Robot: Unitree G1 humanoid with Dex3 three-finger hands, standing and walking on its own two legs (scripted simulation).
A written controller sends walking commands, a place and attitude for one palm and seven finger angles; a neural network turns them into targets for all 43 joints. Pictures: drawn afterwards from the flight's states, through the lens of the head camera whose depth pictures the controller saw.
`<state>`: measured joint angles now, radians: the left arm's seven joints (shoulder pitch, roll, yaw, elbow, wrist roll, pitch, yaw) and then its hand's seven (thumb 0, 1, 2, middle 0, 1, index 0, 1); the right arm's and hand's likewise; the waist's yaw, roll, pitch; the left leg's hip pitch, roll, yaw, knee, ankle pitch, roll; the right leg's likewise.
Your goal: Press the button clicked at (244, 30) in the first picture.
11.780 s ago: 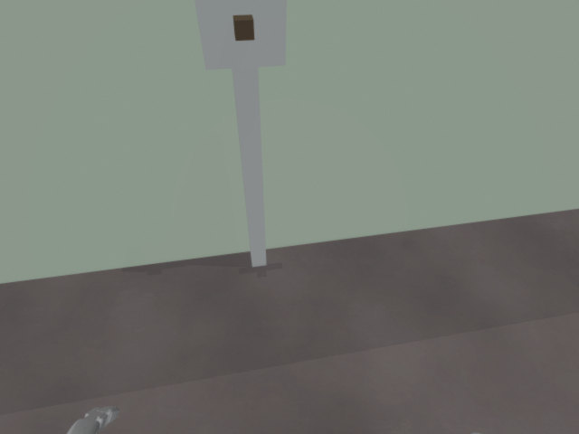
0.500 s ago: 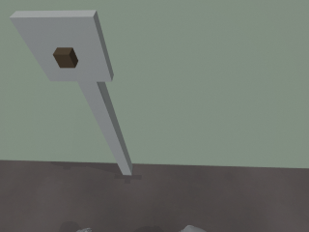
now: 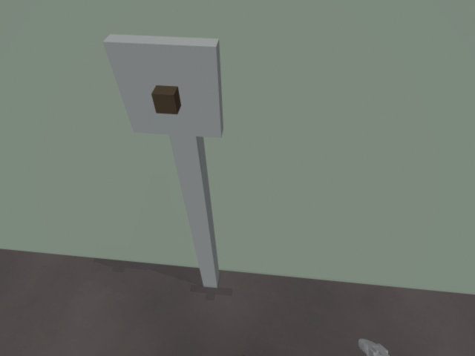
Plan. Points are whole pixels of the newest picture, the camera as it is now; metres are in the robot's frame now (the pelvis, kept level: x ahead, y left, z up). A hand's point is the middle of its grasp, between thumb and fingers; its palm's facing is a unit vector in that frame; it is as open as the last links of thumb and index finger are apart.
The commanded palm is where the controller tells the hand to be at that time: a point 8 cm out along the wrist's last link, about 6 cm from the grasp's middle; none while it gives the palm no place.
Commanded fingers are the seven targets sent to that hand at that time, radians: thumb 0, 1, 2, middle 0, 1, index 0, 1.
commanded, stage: come to a stop and stand still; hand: left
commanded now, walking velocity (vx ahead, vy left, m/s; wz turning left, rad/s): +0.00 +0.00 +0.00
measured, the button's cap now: (167, 98) +0.48 +0.17 +0.20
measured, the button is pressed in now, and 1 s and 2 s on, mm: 0 0 0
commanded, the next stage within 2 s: look again from close up in 0.54 s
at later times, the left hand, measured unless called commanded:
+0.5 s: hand out of the picture +0.00 +0.22 -0.15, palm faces -0.03 -0.97 -0.22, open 7.3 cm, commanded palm none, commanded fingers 0.00 0.90 0.90 -0.20 -0.30 -0.20 -0.30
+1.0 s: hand out of the picture -0.03 +0.18 -0.15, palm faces -0.01 -0.99 -0.17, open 7.4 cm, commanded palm none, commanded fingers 0.00 0.90 0.90 -0.20 -0.30 -0.20 -0.30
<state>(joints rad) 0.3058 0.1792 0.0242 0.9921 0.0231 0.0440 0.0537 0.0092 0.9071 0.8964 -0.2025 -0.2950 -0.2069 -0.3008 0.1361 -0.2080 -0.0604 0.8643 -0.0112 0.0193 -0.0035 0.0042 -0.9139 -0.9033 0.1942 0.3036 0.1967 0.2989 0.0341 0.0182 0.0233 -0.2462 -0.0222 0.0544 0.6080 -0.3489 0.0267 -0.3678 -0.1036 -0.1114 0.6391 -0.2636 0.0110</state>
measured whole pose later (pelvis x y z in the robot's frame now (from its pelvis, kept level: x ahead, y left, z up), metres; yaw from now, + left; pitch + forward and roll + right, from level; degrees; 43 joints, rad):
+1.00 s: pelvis -0.01 +0.03 +0.02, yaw -2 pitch +0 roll +1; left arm 0.32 0.11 -0.03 1.12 0.01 -0.01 0.03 0.01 0.91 0.90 -0.20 -0.29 -0.20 -0.30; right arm 0.27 -0.17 0.01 1.10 -0.01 -0.03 -0.02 0.01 -0.92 -0.90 0.20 0.30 0.20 0.30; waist 0.00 0.01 0.01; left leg -0.18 -0.07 0.10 0.36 -0.19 0.08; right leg -0.21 0.01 -0.01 0.43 -0.22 -0.03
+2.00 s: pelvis -0.02 -0.01 -0.03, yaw +2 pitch +7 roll -1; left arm 0.37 0.28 0.14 -0.05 -0.30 -0.26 -0.40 0.02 0.90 0.90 -0.98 -1.15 -0.98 -1.15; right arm 0.20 -0.18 0.06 0.57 0.05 -0.18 -0.05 0.01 -0.91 -0.90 0.20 0.30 0.20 0.30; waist 0.00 0.03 -0.08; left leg -0.58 -0.01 -0.01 0.88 -0.41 0.02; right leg -0.55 0.06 -0.12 0.83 -0.41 -0.08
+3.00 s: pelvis -0.01 +0.02 +0.01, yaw +2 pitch -3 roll -1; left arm 0.10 0.37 0.33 -0.25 -0.35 0.28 -0.33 0.02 0.90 0.90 -1.30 -1.50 -1.30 -1.50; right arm 0.18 -0.25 0.10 0.63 0.08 -0.21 -0.07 0.02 -0.90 -0.90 0.20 0.31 0.20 0.30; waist 0.05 0.06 -0.04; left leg -0.18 -0.06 0.01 0.51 -0.26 0.07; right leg -0.16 0.02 -0.08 0.48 -0.27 -0.04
